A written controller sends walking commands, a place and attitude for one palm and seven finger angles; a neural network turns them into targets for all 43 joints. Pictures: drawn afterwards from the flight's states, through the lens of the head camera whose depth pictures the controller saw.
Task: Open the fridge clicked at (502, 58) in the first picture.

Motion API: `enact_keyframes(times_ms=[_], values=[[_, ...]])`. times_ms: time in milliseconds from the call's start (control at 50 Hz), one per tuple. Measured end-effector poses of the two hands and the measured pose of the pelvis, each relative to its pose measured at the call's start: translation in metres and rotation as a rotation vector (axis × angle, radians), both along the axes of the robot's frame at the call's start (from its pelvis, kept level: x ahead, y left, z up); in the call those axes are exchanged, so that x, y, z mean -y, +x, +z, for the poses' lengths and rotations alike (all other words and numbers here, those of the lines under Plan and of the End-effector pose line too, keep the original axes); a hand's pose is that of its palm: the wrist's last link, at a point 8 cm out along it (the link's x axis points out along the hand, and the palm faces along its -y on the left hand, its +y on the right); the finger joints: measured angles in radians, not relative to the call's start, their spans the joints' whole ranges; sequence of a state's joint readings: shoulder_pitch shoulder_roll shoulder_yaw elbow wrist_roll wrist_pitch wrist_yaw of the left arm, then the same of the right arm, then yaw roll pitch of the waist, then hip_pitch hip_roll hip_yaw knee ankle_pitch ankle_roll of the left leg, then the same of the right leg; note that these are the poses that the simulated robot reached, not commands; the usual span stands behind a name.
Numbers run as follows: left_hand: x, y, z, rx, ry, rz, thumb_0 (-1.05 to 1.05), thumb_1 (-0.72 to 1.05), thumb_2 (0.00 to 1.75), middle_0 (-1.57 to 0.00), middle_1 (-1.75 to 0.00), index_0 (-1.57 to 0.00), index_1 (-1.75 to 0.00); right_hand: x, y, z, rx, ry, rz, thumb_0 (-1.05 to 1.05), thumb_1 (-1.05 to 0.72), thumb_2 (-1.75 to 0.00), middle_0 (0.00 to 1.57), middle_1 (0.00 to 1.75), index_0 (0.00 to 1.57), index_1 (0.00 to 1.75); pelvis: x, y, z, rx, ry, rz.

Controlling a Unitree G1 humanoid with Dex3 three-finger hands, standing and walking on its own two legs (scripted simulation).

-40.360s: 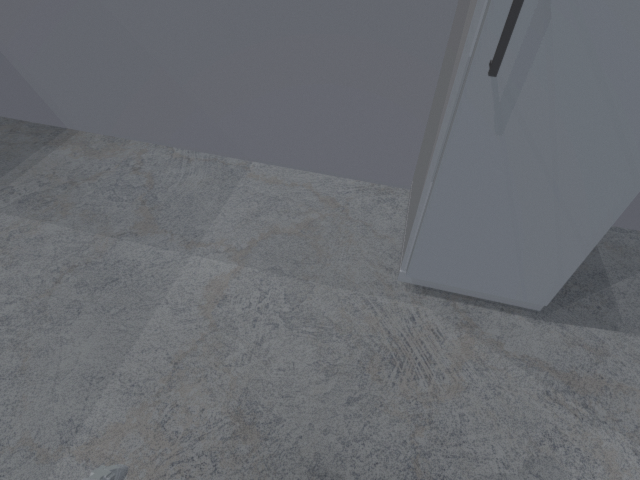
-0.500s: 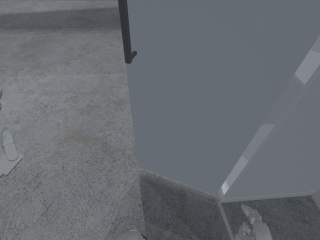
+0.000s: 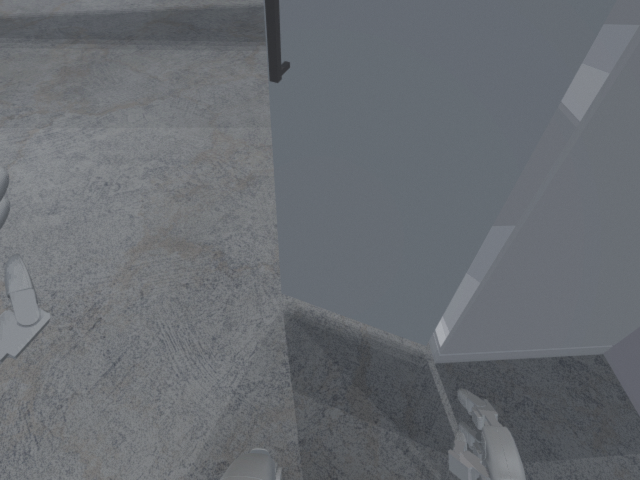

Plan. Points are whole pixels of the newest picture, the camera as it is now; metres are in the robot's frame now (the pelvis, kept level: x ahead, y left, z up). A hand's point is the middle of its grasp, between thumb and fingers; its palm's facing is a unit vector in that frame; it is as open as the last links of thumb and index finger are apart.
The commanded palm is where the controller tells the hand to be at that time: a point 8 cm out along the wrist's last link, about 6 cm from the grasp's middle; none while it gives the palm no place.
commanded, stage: stop stepping back and stand still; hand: left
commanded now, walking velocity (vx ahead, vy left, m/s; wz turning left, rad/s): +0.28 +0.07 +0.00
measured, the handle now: out of the picture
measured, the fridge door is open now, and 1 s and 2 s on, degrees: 64 64 64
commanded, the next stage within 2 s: let the arm hang, fingers relaxed in 0.50 s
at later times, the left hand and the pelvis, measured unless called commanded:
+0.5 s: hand (14, 348) +0.17 +0.27 +0.19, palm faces +0.46 -0.80 -0.39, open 7.4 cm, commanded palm +0.11 +0.31 +0.19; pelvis -0.03 +0.01 +0.01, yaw +1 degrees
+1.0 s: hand out of the picture +0.00 +0.19 -0.16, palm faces +0.03 -0.98 -0.18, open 6.8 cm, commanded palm none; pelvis -0.03 +0.00 +0.01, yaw +2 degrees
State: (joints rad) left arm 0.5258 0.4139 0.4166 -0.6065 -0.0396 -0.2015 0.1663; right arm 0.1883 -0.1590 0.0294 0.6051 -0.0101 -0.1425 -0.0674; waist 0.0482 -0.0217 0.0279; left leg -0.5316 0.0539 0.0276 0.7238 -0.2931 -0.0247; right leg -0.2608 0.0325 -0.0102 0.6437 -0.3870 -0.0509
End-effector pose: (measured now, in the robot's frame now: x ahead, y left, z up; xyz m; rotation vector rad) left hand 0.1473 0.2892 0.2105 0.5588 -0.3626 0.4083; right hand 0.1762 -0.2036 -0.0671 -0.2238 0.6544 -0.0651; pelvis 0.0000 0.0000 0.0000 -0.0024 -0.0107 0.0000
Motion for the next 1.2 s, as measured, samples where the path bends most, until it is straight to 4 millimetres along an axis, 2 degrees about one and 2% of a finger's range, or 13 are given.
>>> enact_keyframes(times_ms=[120,220,280,440,600,640,720,800,880,940,1040,1120,1200], values=[[-0.013,-0.014,0.008,0.007,-0.017,0.034,0.01,0.89,0.90,-0.21,-0.30,-0.22,-0.30,0.025,-0.050,0.000,-0.081,-0.044,-0.077,0.02,-0.90,-0.89,0.20,0.30,0.20,0.30,-0.003,-0.010,0.012,0.007,0.019,0.005],[-0.035,-0.017,-0.017,-0.041,-0.078,0.088,0.01,0.89,0.90,-0.21,-0.30,-0.22,-0.30,0.042,-0.076,-0.004,-0.095,-0.095,-0.155,0.02,-0.90,-0.89,0.20,0.30,0.20,0.30,-0.012,-0.020,0.007,0.021,0.005,0.010],[-0.035,-0.018,-0.029,-0.093,-0.101,0.098,0.02,0.89,0.90,-0.21,-0.30,-0.21,-0.30,0.043,-0.086,-0.002,-0.094,-0.101,-0.170,0.02,-0.90,-0.89,0.20,0.30,0.20,0.30,-0.012,-0.024,0.008,0.025,0.003,0.004],[-0.009,-0.024,-0.018,-0.042,-0.074,0.010,0.02,0.89,0.90,-0.21,-0.30,-0.22,-0.30,0.034,-0.084,-0.004,-0.119,-0.081,-0.106,0.02,-0.90,-0.89,0.20,0.30,0.20,0.30,-0.004,-0.028,0.008,0.024,-0.005,0.015],[-0.031,-0.016,-0.014,-0.032,-0.037,0.034,0.01,0.89,0.90,-0.21,-0.30,-0.22,-0.30,0.014,-0.057,0.002,-0.062,-0.049,-0.099,0.02,-0.90,-0.89,0.20,0.30,0.20,0.30,-0.015,-0.021,0.008,0.027,-0.004,-0.004],[-0.040,-0.003,-0.039,-0.159,-0.050,0.047,0.01,0.89,0.90,-0.21,-0.30,-0.21,-0.30,0.011,-0.049,-0.004,-0.068,-0.020,-0.047,0.02,-0.90,-0.89,0.20,0.30,0.20,0.30,-0.016,-0.022,0.008,0.005,-0.005,0.011],[-0.040,0.009,-0.156,-0.666,-0.241,0.109,0.00,0.90,0.90,-0.20,-0.30,-0.20,-0.30,0.015,-0.042,-0.028,-0.150,0.012,-0.008,0.01,-0.90,-0.89,0.20,0.30,0.20,0.30,-0.016,-0.028,0.001,-0.016,0.023,0.015],[0.009,-0.037,-0.266,-1.125,-0.417,0.092,0.01,0.91,0.90,-0.19,-0.30,-0.20,-0.30,0.026,-0.059,-0.037,-0.237,0.014,-0.036,0.01,-0.90,-0.89,0.20,0.30,0.20,0.30,-0.010,-0.030,0.003,-0.004,0.017,0.025],[0.068,-0.103,-0.332,-1.432,-0.599,0.055,0.01,0.92,0.90,-0.20,-0.30,-0.20,-0.30,0.039,-0.098,-0.037,-0.393,-0.040,-0.082,0.01,-0.90,-0.89,0.20,0.30,0.20,0.30,-0.004,-0.031,0.006,0.005,0.012,0.029],[0.063,-0.128,-0.342,-1.476,-0.657,0.136,-0.02,1.02,0.89,-0.21,-0.30,-0.21,-0.30,0.046,-0.133,-0.037,-0.530,-0.081,-0.101,0.01,-0.90,-0.89,0.20,0.30,0.20,0.30,0.000,-0.033,0.011,0.005,-0.002,0.036],[0.047,-0.165,-0.343,-1.604,-0.639,0.196,-0.02,1.00,0.90,-0.21,-0.30,-0.21,-0.30,0.050,-0.176,-0.040,-0.680,-0.090,-0.147,0.01,-0.90,-0.89,0.20,0.30,0.20,0.30,0.000,-0.034,0.016,0.000,-0.018,0.034],[0.034,-0.183,-0.337,-1.675,-0.612,0.246,-0.01,0.96,0.90,-0.20,-0.30,-0.21,-0.30,0.044,-0.195,-0.045,-0.732,-0.063,-0.175,0.01,-0.90,-0.89,0.20,0.30,0.20,0.30,-0.005,-0.032,0.019,-0.003,-0.019,0.027],[0.024,-0.184,-0.331,-1.695,-0.590,0.274,0.00,0.94,0.90,-0.20,-0.30,-0.21,-0.30,0.033,-0.202,-0.050,-0.751,-0.031,-0.184,0.01,-0.90,-0.89,0.20,0.30,0.20,0.30,-0.009,-0.030,0.020,-0.003,-0.016,0.019]])
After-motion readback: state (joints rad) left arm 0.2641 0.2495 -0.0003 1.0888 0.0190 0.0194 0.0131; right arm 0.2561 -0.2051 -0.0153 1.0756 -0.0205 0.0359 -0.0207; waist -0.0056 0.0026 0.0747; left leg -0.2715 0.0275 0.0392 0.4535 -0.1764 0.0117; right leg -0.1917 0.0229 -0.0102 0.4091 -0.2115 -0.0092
